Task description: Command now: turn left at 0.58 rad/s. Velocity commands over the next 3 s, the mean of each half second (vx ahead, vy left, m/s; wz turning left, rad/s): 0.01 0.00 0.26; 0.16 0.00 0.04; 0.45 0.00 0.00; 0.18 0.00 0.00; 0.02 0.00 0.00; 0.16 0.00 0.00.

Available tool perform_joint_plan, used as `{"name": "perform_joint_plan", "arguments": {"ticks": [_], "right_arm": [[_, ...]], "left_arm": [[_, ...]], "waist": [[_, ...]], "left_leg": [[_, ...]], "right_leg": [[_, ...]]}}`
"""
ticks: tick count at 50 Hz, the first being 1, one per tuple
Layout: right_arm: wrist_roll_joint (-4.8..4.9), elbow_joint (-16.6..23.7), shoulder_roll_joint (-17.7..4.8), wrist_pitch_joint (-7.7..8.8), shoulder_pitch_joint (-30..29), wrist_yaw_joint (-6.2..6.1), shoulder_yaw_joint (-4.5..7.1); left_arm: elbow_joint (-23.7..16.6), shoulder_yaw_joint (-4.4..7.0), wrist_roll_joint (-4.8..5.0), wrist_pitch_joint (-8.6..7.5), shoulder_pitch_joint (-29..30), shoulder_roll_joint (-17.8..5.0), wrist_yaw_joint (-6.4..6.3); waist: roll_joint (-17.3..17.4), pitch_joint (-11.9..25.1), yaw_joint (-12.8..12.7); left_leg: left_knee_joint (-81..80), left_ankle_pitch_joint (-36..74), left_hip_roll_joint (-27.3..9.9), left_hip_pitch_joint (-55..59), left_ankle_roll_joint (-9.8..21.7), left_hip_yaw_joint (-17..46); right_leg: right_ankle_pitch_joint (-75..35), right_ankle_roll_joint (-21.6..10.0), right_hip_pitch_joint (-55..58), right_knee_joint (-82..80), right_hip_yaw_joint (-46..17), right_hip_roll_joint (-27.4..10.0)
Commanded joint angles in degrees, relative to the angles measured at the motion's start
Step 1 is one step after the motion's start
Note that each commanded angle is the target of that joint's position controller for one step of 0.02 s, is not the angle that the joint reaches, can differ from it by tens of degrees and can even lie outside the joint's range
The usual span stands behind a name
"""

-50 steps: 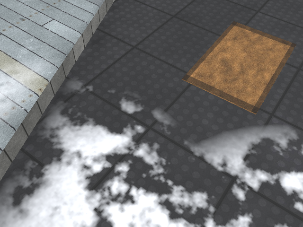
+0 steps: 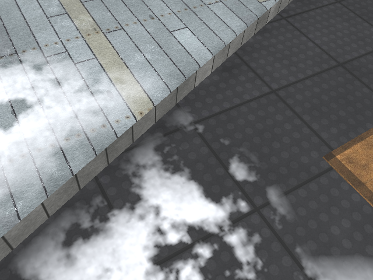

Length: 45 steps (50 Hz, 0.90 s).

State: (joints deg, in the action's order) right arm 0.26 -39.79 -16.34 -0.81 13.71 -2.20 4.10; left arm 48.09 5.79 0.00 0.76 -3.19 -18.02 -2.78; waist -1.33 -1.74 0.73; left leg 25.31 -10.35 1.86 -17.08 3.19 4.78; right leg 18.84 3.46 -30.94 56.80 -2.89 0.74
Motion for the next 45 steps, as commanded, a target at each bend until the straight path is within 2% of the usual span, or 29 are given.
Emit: {"name": "perform_joint_plan", "arguments": {"ticks": [1,5,8,11,12,13,14,15,16,17,19,21,22,24,25,26,27,28,29,30,33,35,37,38,39,41,43,44,45], "right_arm": [[0.15,4.2,-10.5,0.20,-0.2,-0.74,2.92],[-0.48,4.9,-10.2,-0.37,-1.9,-0.13,2.59],[-0.39,4.8,-9.6,-0.75,-3.0,0.33,2.06],[0.34,4.4,-8.4,-1.07,-4.4,0.28,1.22],[-0.24,4.2,-7.0,-0.81,-2.9,0.21,0.75],[-1.36,4.0,-4.9,-0.30,0.6,0.48,0.20],[-1.13,5.2,-6.6,0.05,-2.0,0.43,0.73],[-0.90,4.6,-9.7,0.06,-3.8,0.21,1.61],[-0.33,4.3,-10.3,-0.14,-4.6,0.06,2.20],[-0.26,3.3,-9.5,-0.67,-4.0,-0.14,2.33],[-0.27,2.5,-6.4,-1.22,-2.8,-0.05,1.54],[-0.14,2.0,-3.2,-0.94,-3.6,0.29,0.29],[0.10,1.7,-2.9,-0.79,-4.3,0.36,0.13],[0.40,0.1,-3.6,-0.78,-2.3,0.47,0.49],[0.08,-0.3,-4.7,-0.85,-2.4,0.51,0.68],[-0.46,0.2,-7.2,-0.97,-2.7,0.25,1.03],[-0.74,0.3,-10.6,-1.22,-3.0,-0.01,1.66],[-1.02,-0.4,-8.5,-1.08,-3.5,0.66,1.27],[-1.32,-0.2,-6.2,-0.73,-4.0,1.24,0.70],[-1.62,-0.9,-5.6,-0.35,-4.0,1.36,0.40],[-1.36,-2.4,-5.8,0.99,-3.1,1.29,0.10],[-0.78,-3.7,-7.0,0.97,-0.7,0.90,0.47],[-0.39,-4.2,-9.5,0.92,2.5,0.63,1.09],[-0.23,-4.4,-10.4,1.25,3.0,0.43,1.30],[-0.10,-4.6,-10.4,1.79,3.4,0.24,1.34],[0.23,-4.4,-9.6,2.67,2.4,0.22,1.21],[1.33,-3.5,-9.3,2.77,-1.5,0.50,1.17],[1.54,-3.1,-9.2,2.57,-3.3,0.62,1.13],[1.04,-3.1,-7.7,2.54,-3.4,0.71,0.76]], "left_arm": [[-4.0,0.19,0.24,-1.12,3.3,-3.0,0.34],[-3.0,-0.05,0.59,-1.42,1.3,-3.8,1.25],[-2.8,-0.26,0.71,-1.86,0.3,-4.2,1.92],[-1.5,-0.58,0.05,-2.57,-3.7,-3.8,2.79],[-1.5,-0.20,-0.95,-2.62,-4.9,-6.5,2.72],[-2.2,0.24,-1.56,-2.30,-3.9,-10.1,2.41],[-1.8,-0.51,-2.18,-2.37,-2.3,-8.0,2.44],[-2.7,-1.07,-1.98,-2.77,-0.8,-6.1,2.43],[-2.4,-1.01,-1.46,-2.93,-0.5,-6.3,2.19],[-2.4,-1.06,-0.81,-3.10,-0.3,-6.7,2.05],[-1.6,-1.41,0.04,-2.93,0.4,-6.0,1.93],[-0.7,-1.58,-0.04,-2.06,0.3,-5.4,2.07],[-0.1,-1.63,-0.15,-1.67,-0.8,-5.4,2.12],[0.7,-1.84,0.36,-1.18,-1.3,-5.7,2.25],[1.3,-2.05,0.57,-1.33,-3.0,-5.3,2.35],[1.5,-2.44,0.03,-1.92,-4.2,-4.7,2.63],[1.6,-2.53,-0.91,-2.65,-5.8,-4.5,3.21],[2.4,-2.88,-0.80,-2.80,-5.0,-3.3,3.26],[2.6,-2.74,-0.70,-2.61,-2.6,-4.5,3.12],[2.9,-2.72,-0.57,-2.31,-1.6,-4.2,2.86],[4.2,-2.75,-0.51,-1.22,-2.3,-3.8,2.01],[5.3,-2.74,-0.07,-0.95,-3.2,-3.3,1.73],[4.3,-2.72,0.66,-1.59,-0.9,-2.8,1.79],[3.6,-2.56,1.21,-2.31,0.0,-3.0,2.06],[3.1,-2.31,1.61,-3.14,0.6,-3.4,2.38],[3.2,-2.09,2.19,-4.58,-0.2,-3.5,3.25],[5.0,-2.09,1.92,-5.66,-3.8,-2.9,4.14],[7.6,-1.77,1.58,-5.91,-8.6,-2.8,4.36],[10.0,-1.29,1.16,-5.79,-13.5,-3.1,4.39]], "waist": [[9.5,6.7,0.6],[10.4,7.0,1.0],[10.2,7.1,1.1],[8.2,6.9,-1.7],[4.1,7.7,-1.0],[-7.6,7.9,2.5],[-13.0,5.8,1.4],[-9.9,4.6,-0.1],[-8.7,4.3,-0.5],[-7.3,4.1,-0.4],[-5.8,3.7,0.4],[-7.4,4.3,-0.5],[-8.0,4.8,-1.4],[-7.9,5.2,-0.3],[-7.0,5.1,-0.5],[-3.9,6.1,-1.4],[2.9,6.7,-3.8],[6.4,7.1,-3.2],[4.7,4.9,-1.8],[4.3,3.8,-1.6],[5.3,1.3,-2.0],[6.8,1.5,-1.2],[11.3,-2.8,1.0],[13.4,-5.1,1.2],[13.9,-6.9,1.4],[13.1,-7.2,0.6],[10.0,-4.8,-2.2],[9.0,-2.6,-4.6],[7.5,-1.0,-6.3]], "left_leg": [[-5.9,10.8,-13.0,12.5,9.0,16.2],[-5.0,12.3,-13.0,8.6,9.9,17.2],[-3.1,16.8,-12.9,8.6,9.8,19.0],[-0.1,14.9,-9.6,6.1,6.0,17.9],[3.3,7.4,-6.7,2.3,3.0,15.2],[11.5,-10.5,1.2,-3.7,-0.2,7.7],[14.9,-20.8,2.4,-5.8,-2.9,3.3],[21.5,-22.2,0.6,-5.8,-4.5,3.5],[26.0,-21.8,0.8,-7.9,-5.6,3.2],[28.9,-21.4,0.2,-8.9,-6.7,3.5],[26.6,-19.2,-1.4,-7.6,-8.0,2.7],[17.2,-16.6,-2.0,-2.7,-8.3,-1.0],[12.7,-14.0,-1.9,-0.5,-8.2,-2.2],[-0.7,-3.1,-1.0,5.7,-7.1,-4.3],[-5.8,2.9,-1.3,9.3,-6.0,-3.4],[-4.9,11.1,-4.7,14.2,-4.5,0.5],[-0.4,18.3,-7.7,15.3,-1.8,2.9],[-0.3,10.2,-7.2,10.7,0.1,2.7],[-1.6,5.3,-6.3,8.1,0.0,2.8],[-2.4,3.4,-6.0,6.8,-0.7,2.7],[-2.6,3.9,-5.5,4.5,-1.7,2.4],[-4.6,-13.1,-5.2,4.6,-0.2,3.4],[-11.6,-34.5,-11.2,3.4,4.4,13.7],[-14.9,-38.3,-15.2,2.9,6.9,19.6],[-16.5,-37.5,-17.7,2.0,8.6,23.2],[-16.3,-31.2,-19.0,5.0,8.8,22.9],[-14.2,-23.1,-15.1,2.0,6.3,15.1],[-11.6,-20.2,-12.4,-1.7,5.0,10.8],[-7.3,-18.1,-9.8,-5.0,3.8,7.5]], "right_leg": [[-0.5,1.0,-3.6,-7.7,-2.2,-0.2],[1.2,1.0,4.7,-13.7,-0.9,-0.4],[1.9,0.1,8.8,-18.9,-0.2,-0.4],[-12.6,-2.6,19.0,-36.2,0.6,-1.0],[-18.9,-4.7,24.4,-37.3,-4.1,-6.7],[-32.4,-9.6,28.0,-36.9,-13.3,-15.8],[-30.4,-17.8,21.8,-38.8,-19.7,-21.5],[-27.8,-19.2,21.1,-39.7,-19.4,-20.7],[-27.6,-18.3,22.5,-39.3,-17.6,-19.1],[-28.1,-17.4,23.3,-38.6,-15.5,-17.8],[-31.0,-15.7,23.6,-37.2,-11.7,-15.5],[-33.0,-14.1,23.4,-35.8,-7.5,-12.2],[-34.4,-14.1,23.8,-35.2,-7.2,-11.9],[-32.7,-13.0,23.7,-33.7,-6.5,-10.8],[-28.8,-11.2,22.5,-33.8,-6.6,-10.1],[-22.9,-8.3,19.5,-33.8,-6.3,-9.2],[-16.2,-5.9,17.5,-32.9,-2.9,-5.7],[-10.1,-3.5,20.7,-33.3,0.4,-3.3],[-8.7,-2.5,21.1,-32.1,1.0,-2.8],[-9.1,-2.6,20.9,-31.5,1.1,-2.9],[-11.2,-2.4,20.8,-31.3,0.7,-3.1],[0.6,-2.5,18.6,-27.7,4.1,-0.2],[7.9,-3.0,10.2,-19.4,6.7,1.7],[8.0,-4.1,6.6,-15.0,5.9,0.8],[8.7,-5.3,4.4,-11.6,3.8,-1.0],[12.1,-7.4,1.3,-11.2,2.2,-3.6],[5.6,-8.5,11.7,-21.4,4.7,-2.7],[-3.5,-8.0,21.3,-27.0,7.1,-0.7],[-6.7,-6.9,28.6,-28.7,7.6,0.9]]}}
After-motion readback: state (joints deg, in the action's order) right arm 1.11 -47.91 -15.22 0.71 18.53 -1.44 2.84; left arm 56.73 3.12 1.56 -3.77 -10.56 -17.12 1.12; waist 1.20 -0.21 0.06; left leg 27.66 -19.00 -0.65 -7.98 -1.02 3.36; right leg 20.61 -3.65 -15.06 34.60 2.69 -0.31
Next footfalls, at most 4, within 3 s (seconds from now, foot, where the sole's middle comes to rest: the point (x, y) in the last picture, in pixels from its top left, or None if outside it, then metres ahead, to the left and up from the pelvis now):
0.24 right None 0.07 -0.14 -0.78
0.52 left None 0.01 0.11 -0.78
1.40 left None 0.42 0.14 -0.78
1.84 right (185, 239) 0.60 -0.03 -0.78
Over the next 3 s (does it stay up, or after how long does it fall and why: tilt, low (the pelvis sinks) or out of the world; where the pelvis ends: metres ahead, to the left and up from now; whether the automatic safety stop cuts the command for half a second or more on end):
stays up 0.59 0.03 -0.01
